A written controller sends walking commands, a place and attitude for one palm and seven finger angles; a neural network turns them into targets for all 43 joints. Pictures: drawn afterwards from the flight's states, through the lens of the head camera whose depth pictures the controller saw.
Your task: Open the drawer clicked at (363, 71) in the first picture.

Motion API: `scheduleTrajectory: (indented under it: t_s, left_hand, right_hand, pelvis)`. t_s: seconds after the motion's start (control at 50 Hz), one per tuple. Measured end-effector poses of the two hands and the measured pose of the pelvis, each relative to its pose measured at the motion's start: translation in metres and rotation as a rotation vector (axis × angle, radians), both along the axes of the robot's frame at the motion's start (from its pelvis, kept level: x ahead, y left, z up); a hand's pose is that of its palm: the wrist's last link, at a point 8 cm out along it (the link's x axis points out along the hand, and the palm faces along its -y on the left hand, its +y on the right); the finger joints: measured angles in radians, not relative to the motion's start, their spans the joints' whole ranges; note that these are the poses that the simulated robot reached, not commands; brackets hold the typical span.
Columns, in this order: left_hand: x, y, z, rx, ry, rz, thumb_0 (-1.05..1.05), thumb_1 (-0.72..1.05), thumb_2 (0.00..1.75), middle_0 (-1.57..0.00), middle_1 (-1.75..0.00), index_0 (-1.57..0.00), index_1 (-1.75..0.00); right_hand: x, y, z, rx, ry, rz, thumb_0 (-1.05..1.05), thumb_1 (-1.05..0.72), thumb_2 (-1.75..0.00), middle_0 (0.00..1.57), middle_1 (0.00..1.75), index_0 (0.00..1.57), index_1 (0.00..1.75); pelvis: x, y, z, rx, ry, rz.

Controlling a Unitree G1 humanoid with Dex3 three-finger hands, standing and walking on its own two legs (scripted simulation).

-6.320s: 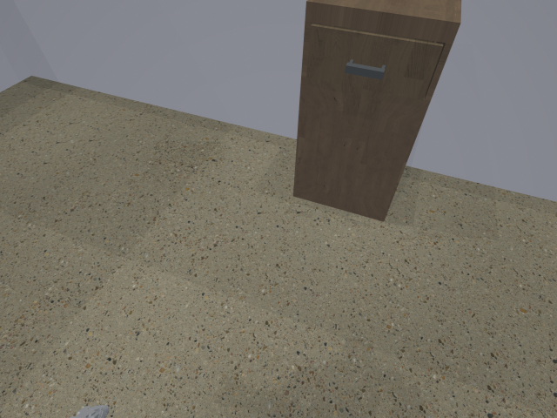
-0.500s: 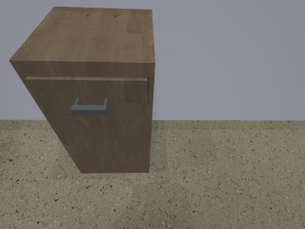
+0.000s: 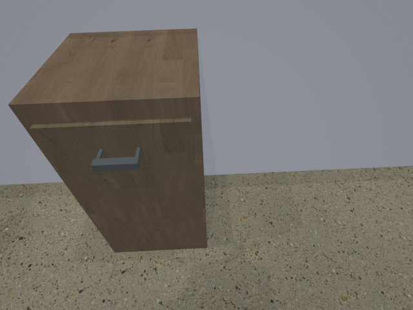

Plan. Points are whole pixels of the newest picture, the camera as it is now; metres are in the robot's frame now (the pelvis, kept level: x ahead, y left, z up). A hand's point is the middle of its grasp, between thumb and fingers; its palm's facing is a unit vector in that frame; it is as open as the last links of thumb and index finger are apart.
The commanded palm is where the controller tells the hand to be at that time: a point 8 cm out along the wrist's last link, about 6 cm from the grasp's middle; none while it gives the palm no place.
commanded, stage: look again from close up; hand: left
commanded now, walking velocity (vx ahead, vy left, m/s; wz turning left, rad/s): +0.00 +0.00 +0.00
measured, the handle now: (117, 157) +0.50 +0.28 -0.02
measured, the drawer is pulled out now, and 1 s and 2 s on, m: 0.02 0.02 0.02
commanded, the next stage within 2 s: come to a stop and stand still in 0.02 s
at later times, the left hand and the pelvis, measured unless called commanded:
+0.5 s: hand out of the picture -0.06 +0.20 -0.18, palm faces +0.04 -0.99 -0.15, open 7.4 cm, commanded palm none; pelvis -0.05 +0.04 +0.00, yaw +1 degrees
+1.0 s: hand out of the picture -0.07 +0.20 -0.17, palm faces +0.03 -0.99 -0.14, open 7.4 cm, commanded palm none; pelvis -0.04 +0.05 +0.01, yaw +0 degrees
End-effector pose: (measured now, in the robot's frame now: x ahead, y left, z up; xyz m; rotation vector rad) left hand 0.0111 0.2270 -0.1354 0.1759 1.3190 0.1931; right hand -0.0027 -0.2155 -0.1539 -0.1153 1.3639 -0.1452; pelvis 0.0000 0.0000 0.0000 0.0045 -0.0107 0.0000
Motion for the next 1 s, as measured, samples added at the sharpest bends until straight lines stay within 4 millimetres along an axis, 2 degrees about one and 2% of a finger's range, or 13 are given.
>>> scheduleTrajectory:
  t_s: [0.18,0.32,0.48,0.66,0.82,1.0]
  left_hand:
    - [-0.018,-0.004,-0.001,-0.016,0.025,0.009,0.01,0.92,0.9,-0.2,-0.3,-0.2,-0.3]
    - [-0.052,-0.001,-0.015,-0.068,0.057,-0.007,0.01,0.91,0.9,-0.2,-0.3,-0.2,-0.3]
    - [-0.074,0.018,-0.016,-0.095,0.059,0.006,0.01,0.91,0.9,-0.2,-0.3,-0.2,-0.3]
    - [-0.096,0.038,-0.01,-0.074,0.096,0.014,0.01,0.91,0.9,-0.2,-0.3,-0.19,-0.3]
    - [-0.1,0.038,-0.008,-0.075,0.12,0.016,0.01,0.91,0.9,-0.2,-0.3,-0.19,-0.3]
    - [-0.087,0.025,-0.01,-0.102,0.101,0.013,0.01,0.91,0.9,-0.2,-0.3,-0.19,-0.3]
  right_hand:
    - [-0.015,0.0,0.005,-0.001,0.036,0.007,0.01,-0.91,-0.9,0.2,0.3,0.2,0.3]
    - [-0.016,0.0,0.015,-0.058,-0.028,0.014,0.01,-0.92,-0.9,0.2,0.3,0.2,0.3]
    - [-0.029,0.026,0.023,-0.054,-0.042,0.044,0.01,-0.92,-0.9,0.2,0.3,0.2,0.3]
    - [-0.047,0.046,0.022,-0.03,-0.01,0.034,0.01,-0.92,-0.9,0.2,0.3,0.2,0.3]
    - [-0.055,0.054,0.019,-0.012,0.018,0.021,0.01,-0.91,-0.9,0.2,0.3,0.2,0.3]
    - [-0.054,0.056,0.018,-0.009,0.027,0.011,0.01,-0.91,-0.9,0.2,0.3,0.2,0.3]
  pelvis:
    - [-0.008,-0.001,0.003,-0.004,0.002,0.001]
    - [-0.034,0.014,-0.001,-0.03,-0.021,0.016]
    - [-0.046,0.036,0.003,-0.021,-0.025,0.015]
    - [-0.05,0.049,0.006,-0.012,-0.017,0.011]
    - [-0.047,0.053,0.007,-0.01,-0.015,0.006]
    - [-0.043,0.051,0.007,-0.01,-0.018,0.002]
